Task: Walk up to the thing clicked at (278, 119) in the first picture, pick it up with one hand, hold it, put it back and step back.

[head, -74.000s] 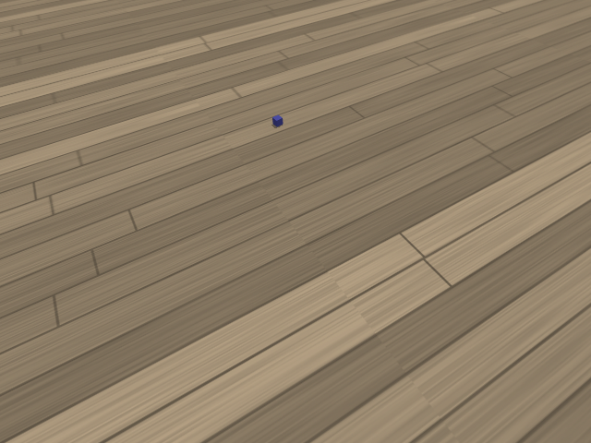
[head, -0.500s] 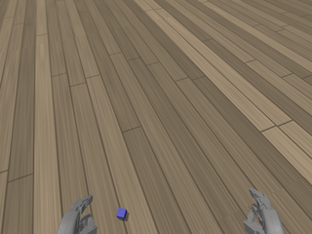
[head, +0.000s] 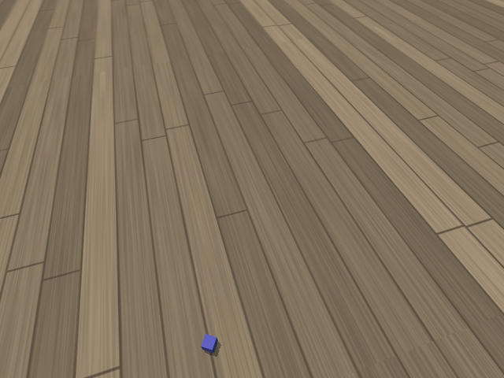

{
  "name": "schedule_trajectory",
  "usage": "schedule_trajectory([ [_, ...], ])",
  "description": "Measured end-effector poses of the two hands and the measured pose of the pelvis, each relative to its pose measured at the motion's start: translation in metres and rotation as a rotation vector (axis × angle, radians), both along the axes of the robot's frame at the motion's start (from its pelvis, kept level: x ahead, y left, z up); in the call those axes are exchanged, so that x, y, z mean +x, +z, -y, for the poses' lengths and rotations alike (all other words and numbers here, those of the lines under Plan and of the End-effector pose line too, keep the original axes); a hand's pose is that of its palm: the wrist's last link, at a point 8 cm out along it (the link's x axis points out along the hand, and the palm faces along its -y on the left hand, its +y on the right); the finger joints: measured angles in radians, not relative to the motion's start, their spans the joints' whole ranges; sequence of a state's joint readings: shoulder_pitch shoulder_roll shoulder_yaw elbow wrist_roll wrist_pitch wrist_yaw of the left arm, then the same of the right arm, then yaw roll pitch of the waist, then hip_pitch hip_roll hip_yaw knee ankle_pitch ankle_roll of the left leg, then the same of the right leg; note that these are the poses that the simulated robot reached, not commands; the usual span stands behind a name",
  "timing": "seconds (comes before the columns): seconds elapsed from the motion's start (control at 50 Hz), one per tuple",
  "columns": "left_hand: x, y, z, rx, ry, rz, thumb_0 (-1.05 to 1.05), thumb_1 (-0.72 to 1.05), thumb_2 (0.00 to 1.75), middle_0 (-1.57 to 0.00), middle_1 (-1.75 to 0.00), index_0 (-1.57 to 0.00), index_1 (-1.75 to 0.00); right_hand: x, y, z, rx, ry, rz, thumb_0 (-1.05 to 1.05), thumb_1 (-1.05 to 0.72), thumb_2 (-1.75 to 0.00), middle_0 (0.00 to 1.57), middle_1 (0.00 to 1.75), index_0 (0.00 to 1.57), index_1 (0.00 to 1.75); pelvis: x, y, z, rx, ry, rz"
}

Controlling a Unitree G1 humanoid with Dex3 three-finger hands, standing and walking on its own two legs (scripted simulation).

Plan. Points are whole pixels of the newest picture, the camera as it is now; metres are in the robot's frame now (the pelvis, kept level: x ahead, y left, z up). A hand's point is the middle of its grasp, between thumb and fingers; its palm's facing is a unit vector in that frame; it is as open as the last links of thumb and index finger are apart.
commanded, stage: stand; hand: left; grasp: from above
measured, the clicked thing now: (209, 343) +0.37 +0.22 -0.75
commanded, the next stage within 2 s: step back in 2.00 s
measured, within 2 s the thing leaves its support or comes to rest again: neither
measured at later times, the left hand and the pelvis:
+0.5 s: hand out of the picture +0.03 +0.23 -0.16, palm faces +0.04 -0.94 -0.33, open 7.4 cm; pelvis -0.01 -0.01 +0.01, yaw +1 degrees
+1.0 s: hand out of the picture +0.07 +0.22 -0.15, palm faces +0.05 -0.94 -0.33, open 7.4 cm; pelvis +0.01 -0.02 +0.01, yaw +1 degrees
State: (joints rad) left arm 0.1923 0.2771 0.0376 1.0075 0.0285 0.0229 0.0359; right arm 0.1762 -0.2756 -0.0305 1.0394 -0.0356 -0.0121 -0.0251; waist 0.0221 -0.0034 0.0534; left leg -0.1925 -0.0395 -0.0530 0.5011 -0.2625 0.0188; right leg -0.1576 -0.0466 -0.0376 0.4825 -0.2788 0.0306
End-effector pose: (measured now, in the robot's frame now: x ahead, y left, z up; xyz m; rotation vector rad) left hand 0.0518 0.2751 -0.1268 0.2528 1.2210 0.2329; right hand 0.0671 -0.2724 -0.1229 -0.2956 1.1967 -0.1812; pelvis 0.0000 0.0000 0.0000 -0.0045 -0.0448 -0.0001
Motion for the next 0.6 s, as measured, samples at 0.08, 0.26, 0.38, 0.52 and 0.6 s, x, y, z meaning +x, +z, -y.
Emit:
schedule_trajectory([
  [0.08,-0.013,0.002,-0.001,0.002,0.012,-0.031,0.01,0.9,0.9,-0.2,-0.3,-0.2,-0.3,-0.003,0.0,-0.002,0.013,-0.007,-0.012,0.0,-0.9,-0.89,0.2,0.3,0.2,0.3,-0.002,0.003,0.0,0.001,0.004,0.015],
  [0.26,-0.026,0.006,-0.003,0.013,0.025,-0.051,0.01,0.9,0.9,-0.2,-0.3,-0.21,-0.3,-0.006,0.001,0.003,0.017,-0.012,-0.019,0.0,-0.9,-0.89,0.2,0.3,0.2,0.3,-0.009,0.007,0.004,-0.001,0.011,0.029],
  [0.38,-0.028,0.007,-0.002,0.017,0.027,-0.057,0.01,0.9,0.9,-0.2,-0.3,-0.21,-0.3,-0.012,0.003,0.012,0.007,-0.012,-0.038,0.0,-0.9,-0.89,0.2,0.3,0.2,0.3,-0.01,0.008,0.008,-0.001,0.016,0.025],
  [0.52,-0.026,0.008,0.001,0.016,0.026,-0.067,0.01,0.9,0.9,-0.2,-0.3,-0.21,-0.3,-0.015,0.003,0.021,-0.003,-0.011,-0.064,0.0,-0.9,-0.89,0.2,0.3,0.2,0.3,-0.008,0.008,0.013,-0.003,0.019,0.018],
  [0.6,-0.023,0.007,0.003,0.014,0.026,-0.073,0.01,0.9,0.9,-0.2,-0.3,-0.21,-0.3,-0.015,0.003,0.024,-0.007,-0.008,-0.075,0.0,-0.9,-0.89,0.2,0.3,0.2,0.3,-0.005,0.008,0.015,-0.003,0.02,0.013],
])
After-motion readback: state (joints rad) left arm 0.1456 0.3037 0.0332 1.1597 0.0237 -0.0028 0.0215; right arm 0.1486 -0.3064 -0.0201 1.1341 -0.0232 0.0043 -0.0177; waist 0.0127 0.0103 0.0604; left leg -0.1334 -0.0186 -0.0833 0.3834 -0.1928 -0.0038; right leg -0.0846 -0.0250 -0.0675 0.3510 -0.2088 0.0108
